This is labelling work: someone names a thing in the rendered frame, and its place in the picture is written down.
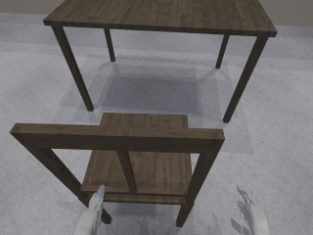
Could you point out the robot left hand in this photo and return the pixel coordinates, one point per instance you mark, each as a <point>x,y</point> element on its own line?
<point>90,220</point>

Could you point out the robot right hand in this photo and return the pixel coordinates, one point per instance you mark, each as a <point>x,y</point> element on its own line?
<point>255,220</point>

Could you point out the chair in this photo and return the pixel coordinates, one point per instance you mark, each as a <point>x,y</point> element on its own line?
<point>140,158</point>

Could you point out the table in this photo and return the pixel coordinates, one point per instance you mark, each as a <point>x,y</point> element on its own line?
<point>222,17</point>

